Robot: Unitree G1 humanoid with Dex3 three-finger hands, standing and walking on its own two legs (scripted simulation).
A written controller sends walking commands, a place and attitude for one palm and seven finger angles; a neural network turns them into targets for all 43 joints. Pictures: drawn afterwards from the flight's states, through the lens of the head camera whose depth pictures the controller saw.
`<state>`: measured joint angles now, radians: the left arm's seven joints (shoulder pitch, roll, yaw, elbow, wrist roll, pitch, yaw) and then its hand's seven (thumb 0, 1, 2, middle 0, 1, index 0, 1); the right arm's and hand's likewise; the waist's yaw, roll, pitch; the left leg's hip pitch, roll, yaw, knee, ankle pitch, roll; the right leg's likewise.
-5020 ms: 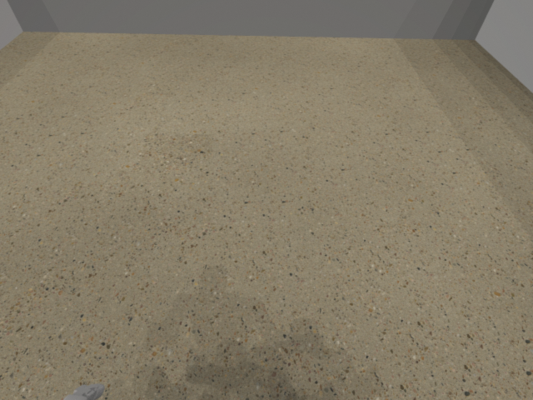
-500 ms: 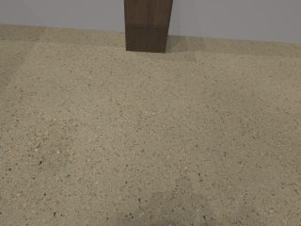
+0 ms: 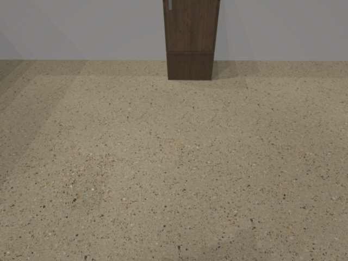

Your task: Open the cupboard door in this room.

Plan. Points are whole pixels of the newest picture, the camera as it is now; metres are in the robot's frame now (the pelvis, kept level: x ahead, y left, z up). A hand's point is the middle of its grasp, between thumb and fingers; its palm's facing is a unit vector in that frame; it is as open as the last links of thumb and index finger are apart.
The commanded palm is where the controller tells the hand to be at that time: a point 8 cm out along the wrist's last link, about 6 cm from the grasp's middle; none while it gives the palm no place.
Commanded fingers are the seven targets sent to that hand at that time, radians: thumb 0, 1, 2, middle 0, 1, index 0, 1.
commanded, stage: turn or walk to find it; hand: left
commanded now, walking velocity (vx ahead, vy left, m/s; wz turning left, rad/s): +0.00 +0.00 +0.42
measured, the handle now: out of the picture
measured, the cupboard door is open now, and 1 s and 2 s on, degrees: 0 0 0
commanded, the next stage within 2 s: stand and wait in 0.30 s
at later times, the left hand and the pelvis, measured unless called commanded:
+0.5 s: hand out of the picture -0.02 +0.25 -0.17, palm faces +0.19 -0.95 -0.25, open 7.4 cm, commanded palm none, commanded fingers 0.00 0.90 0.90 -0.20 -0.30 -0.20 -0.30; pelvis -0.03 +0.04 +0.00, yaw +9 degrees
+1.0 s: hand out of the picture -0.08 +0.23 -0.19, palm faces +0.30 -0.93 -0.22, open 7.3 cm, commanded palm none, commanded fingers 0.00 0.90 0.90 -0.20 -0.30 -0.20 -0.30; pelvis -0.04 +0.04 -0.01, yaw +15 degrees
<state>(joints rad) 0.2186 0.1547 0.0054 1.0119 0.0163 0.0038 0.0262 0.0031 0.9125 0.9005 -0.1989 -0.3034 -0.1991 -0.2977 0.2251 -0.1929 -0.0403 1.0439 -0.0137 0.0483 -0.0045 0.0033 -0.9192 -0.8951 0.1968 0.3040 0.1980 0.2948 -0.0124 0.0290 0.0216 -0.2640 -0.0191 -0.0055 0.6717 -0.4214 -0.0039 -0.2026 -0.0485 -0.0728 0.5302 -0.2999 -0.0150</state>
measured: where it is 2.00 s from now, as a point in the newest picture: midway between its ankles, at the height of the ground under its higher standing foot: outside the picture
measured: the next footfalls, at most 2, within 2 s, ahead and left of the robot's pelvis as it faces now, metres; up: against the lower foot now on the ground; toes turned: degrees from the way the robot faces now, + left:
left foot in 0.28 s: +0.00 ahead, +0.15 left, +0.00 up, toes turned +11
right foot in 0.62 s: +0.02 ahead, -0.08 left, +0.00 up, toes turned +11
